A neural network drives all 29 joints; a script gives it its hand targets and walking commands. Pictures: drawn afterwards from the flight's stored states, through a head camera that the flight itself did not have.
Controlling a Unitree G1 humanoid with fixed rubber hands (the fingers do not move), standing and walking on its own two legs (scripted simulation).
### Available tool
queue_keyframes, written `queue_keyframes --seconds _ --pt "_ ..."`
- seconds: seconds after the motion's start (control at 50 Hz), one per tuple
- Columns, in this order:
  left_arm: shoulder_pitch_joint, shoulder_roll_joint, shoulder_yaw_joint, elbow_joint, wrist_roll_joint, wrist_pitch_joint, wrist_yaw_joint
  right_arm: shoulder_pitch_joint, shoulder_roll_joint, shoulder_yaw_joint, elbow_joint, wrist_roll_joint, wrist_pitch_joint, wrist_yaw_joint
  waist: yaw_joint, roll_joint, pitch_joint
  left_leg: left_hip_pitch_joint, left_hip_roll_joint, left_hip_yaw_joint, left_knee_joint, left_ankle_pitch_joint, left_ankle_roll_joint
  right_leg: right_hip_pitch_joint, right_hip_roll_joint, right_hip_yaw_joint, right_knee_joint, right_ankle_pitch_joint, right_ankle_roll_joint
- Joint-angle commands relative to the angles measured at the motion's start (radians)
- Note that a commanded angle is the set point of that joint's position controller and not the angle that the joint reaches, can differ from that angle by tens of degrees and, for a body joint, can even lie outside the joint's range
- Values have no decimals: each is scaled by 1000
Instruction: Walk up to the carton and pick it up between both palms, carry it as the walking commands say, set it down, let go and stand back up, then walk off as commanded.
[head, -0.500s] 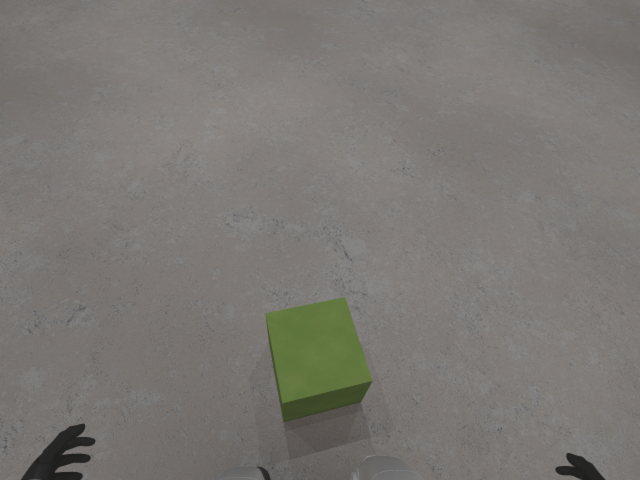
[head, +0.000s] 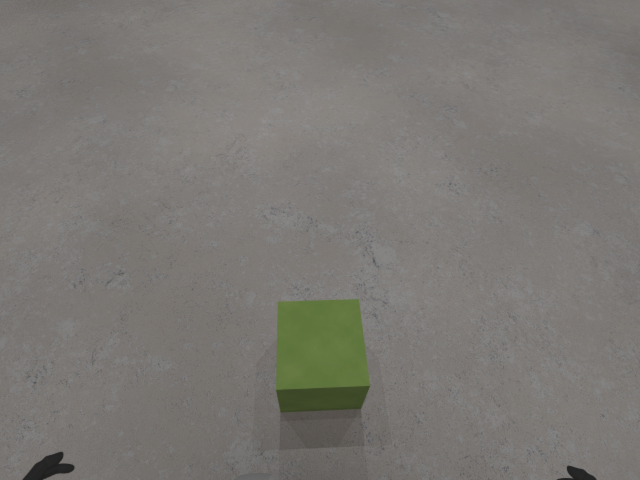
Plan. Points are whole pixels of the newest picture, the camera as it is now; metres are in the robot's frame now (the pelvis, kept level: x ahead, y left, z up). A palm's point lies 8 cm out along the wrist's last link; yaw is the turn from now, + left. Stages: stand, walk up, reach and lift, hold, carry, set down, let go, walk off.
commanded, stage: walk up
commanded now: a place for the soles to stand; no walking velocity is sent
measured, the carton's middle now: (319, 355) +0.51 +0.00 -0.65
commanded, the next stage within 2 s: none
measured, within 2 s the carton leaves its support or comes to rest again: neither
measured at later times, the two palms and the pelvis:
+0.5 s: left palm out of the picture +0.05 +0.34 -0.06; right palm (599, 467) +0.15 -0.34 -0.09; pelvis +0.01 -0.02 +0.00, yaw +7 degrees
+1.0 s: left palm out of the picture +0.08 +0.34 -0.07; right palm (559, 414) +0.21 -0.30 -0.07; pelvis +0.02 +0.00 +0.01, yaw +8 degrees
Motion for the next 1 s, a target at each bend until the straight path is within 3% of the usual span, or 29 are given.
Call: queue_keyframes --seconds 0.0,0.02,0.04,0.06,0.1,0.12,0.14,0.16,0.18,0.2,0.22,0.26,0.3,0.32,0.36,0.4,0.42,0.44,0.46,0.48,0.52,0.54,0.58,0.62,0.66,0.7,0.78,0.82,0.98 --pt "-13 92 5 -72 -21 -33 22 11 -259 -67 -79 -4 -31 -14 -56 173 -26 270 338 -566 -306 135 228 -320 25 112 199 -197 -12" --pt "-42 136 4 -64 -19 -39 22 39 -277 -77 -78 -2 -21 -8 -71 162 -34 228 332 -547 -274 118 267 -274 -2 134 212 -188 -20" --pt "-29 144 3 -51 -26 -43 22 33 -262 -75 -52 5 -13 -6 -60 76 -1 170 292 -451 -261 162 246 -240 0 118 149 -193 -30" --pt "-11 127 7 -47 -28 -49 24 21 -216 -55 -68 13 -10 -7 -43 89 -12 105 274 -419 -245 241 225 -157 12 124 111 -116 -45" --pt "98 110 4 -11 -22 -65 28 -87 -187 -45 -84 19 3 3 22 100 -33 8 163 -204 -131 359 149 42 59 27 -108 109 -46" --pt "152 110 5 8 -16 -73 37 -102 -170 -41 -96 19 11 8 40 66 -88 20 125 -160 -38 272 108 102 59 46 -243 180 -46" --pt "143 174 20 3 2 -86 49 -110 -99 -20 -110 31 12 10 55 -67 -62 -108 33 -117 99 215 34 161 -129 282 -333 257 -83" --pt "108 254 38 -16 14 -89 53 -101 -93 -18 -124 20 23 8 42 -174 -35 -225 -47 -123 196 -162 -2 151 -311 515 -418 181 -173" --pt "46 260 39 -39 4 -85 50 -89 -149 -35 -107 14 40 2 22 -95 -16 -171 18 -195 298 -205 -15 70 -346 505 -411 118 -220" --pt "-17 256 37 -52 8 -84 54 -28 -170 -41 -98 10 50 16 -34 -21 -12 -154 27 -186 342 -202 -9 24 -325 482 -394 36 -231" --pt "-32 229 39 -44 1 -80 57 -16 -167 -49 -95 22 47 21 -32 -7 47 -143 48 -180 285 -215 4 -32 -298 428 -363 78 -210" --pt "-50 233 40 -52 0 -71 48 -6 -179 -55 -73 20 40 27 -35 -126 64 -115 53 -102 190 -175 -2 -27 -242 324 -357 71 -189" --pt "-26 209 26 -52 -8 -66 43 -4 -162 -56 -66 10 37 26 -26 -144 -9 -51 43 -61 160 -84 -6 0 -230 257 -296 270 -181" --pt "-11 210 22 -44 -11 -61 42 -27 -166 -60 -74 11 37 24 -21 -90 6 -18 40 -56 122 -72 -5 -41 -235 255 -278 336 -173" --pt "-35 198 11 -42 -15 -52 37 -36 -143 -51 -68 12 27 21 -23 -140 -20 61 20 -16 -59 33 -3 -14 -167 163 -219 272 -123" --pt "-56 157 0 -47 -15 -48 34 -11 -166 -60 -60 -5 24 14 -50 -34 -51 150 66 -120 -149 56 20 -95 -142 128 -142 156 -75" --pt "-29 107 -8 -46 -23 -45 33 -49 -208 -65 -69 -6 17 17 -24 121 -66 121 181 -317 -235 -2 53 -97 -45 68 -44 30 -43" --pt "-29 105 -9 -26 -35 -43 34 -113 -222 -60 -93 0 13 15 -2 109 -45 60 224 -389 -246 -14 97 -82 -3 64 -50 -26 -24" --pt "-1 117 -16 -9 -39 -42 36 -154 -233 -60 -91 10 15 16 12 74 -18 -16 230 -350 -232 -63 118 -36 17 71 -100 -16 -17" --pt "23 135 -6 13 -34 -53 38 -164 -196 -50 -69 13 22 21 22 64 -52 -67 170 -262 -159 -21 90 70 1 79 -179 16 -27" --pt "-38 209 5 19 -12 -70 38 -121 -143 -29 -59 24 28 20 -15 -62 -22 -60 71 -127 -24 99 6 40 -129 218 -290 57 -71" --pt "-43 223 8 23 -8 -68 42 -113 -160 -33 -41 22 33 20 -22 -27 -27 -14 60 -100 -18 77 -8 19 -167 247 -274 107 -104" --pt "-90 188 -10 13 -14 -66 39 -99 -171 -33 -18 17 28 19 -42 21 -40 67 87 -139 -77 166 17 2 -147 178 -221 253 -87" --pt "-92 163 -17 12 -21 -63 40 -133 -186 -31 -27 21 26 21 -27 48 -66 17 130 -222 -121 177 60 35 -64 116 -176 172 -43" --pt "-72 146 -23 43 -29 -59 38 -196 -186 -30 -27 15 26 23 -10 84 -46 5 151 -261 -189 72 68 16 -29 98 -176 73 -35" --pt "-103 139 -18 48 -25 -59 38 -190 -179 -18 -23 20 28 23 -10 77 -31 -35 149 -271 -191 111 65 63 -15 84 -170 108 -42" --pt "-86 132 -29 90 -23 -59 36 -213 -180 -23 -4 15 27 18 -10 127 -73 9 131 -231 -190 134 63 95 -26 89 -180 217 -29" --pt "-100 131 -33 90 -21 -66 37 -195 -174 -20 16 21 28 16 -16 49 -92 10 131 -218 -155 252 50 126 -50 92 -203 295 -32" --pt "-129 156 -26 112 -10 -67 42 -237 -148 -19 27 18 36 22 -16 27 -86 38 104 -157 -128 280 25 111 -109 128 -267 302 -52"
